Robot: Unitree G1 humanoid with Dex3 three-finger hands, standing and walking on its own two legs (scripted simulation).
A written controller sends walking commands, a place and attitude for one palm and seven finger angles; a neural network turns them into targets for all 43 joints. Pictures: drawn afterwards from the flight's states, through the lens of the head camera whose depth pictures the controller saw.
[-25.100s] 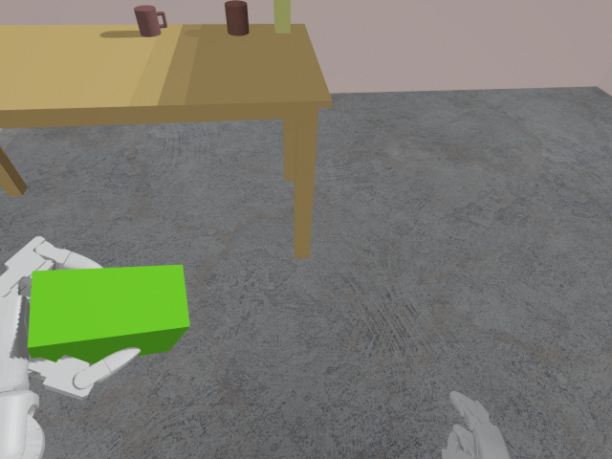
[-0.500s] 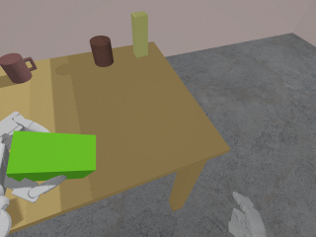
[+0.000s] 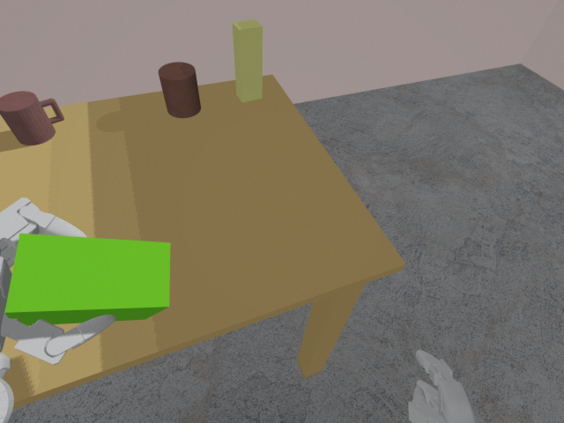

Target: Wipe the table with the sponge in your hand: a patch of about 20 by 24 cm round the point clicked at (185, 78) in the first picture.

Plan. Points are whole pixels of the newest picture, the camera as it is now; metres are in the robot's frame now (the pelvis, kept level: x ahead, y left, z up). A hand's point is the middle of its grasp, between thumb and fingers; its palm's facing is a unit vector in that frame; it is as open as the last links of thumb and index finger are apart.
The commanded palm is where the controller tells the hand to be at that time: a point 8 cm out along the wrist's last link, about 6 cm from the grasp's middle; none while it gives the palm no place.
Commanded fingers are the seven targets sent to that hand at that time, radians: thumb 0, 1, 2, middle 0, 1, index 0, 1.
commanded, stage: shuffle to correct the standing spot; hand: left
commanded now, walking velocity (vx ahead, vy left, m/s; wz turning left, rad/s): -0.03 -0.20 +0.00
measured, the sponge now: (116, 283) +0.23 +0.20 +0.14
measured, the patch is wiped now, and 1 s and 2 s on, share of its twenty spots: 0.00 0.00 0.00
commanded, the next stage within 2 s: none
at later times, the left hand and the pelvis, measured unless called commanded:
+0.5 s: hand (47, 284) +0.21 +0.25 +0.17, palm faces +0.32 -0.86 -0.41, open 10.6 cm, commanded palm +0.15 +0.29 +0.18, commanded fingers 0.00 0.10 1.30 -1.20 -1.60 -1.20 -1.60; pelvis +0.00 +0.01 +0.00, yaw +1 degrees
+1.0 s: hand (59, 276) +0.22 +0.24 +0.16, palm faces +0.31 -0.86 -0.41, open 10.5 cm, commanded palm +0.16 +0.29 +0.18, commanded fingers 0.00 0.10 1.30 -1.20 -1.60 -1.20 -1.60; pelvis +0.00 +0.00 +0.00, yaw +1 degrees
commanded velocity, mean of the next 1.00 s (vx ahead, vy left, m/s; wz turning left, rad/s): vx -0.02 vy -0.20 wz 0.00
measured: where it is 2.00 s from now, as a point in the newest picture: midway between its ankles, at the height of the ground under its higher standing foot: outside the picture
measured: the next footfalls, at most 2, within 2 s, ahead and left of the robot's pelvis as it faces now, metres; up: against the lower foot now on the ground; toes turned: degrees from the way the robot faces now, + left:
none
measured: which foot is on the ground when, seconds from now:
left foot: down 0.00-1.00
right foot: down 0.00-1.00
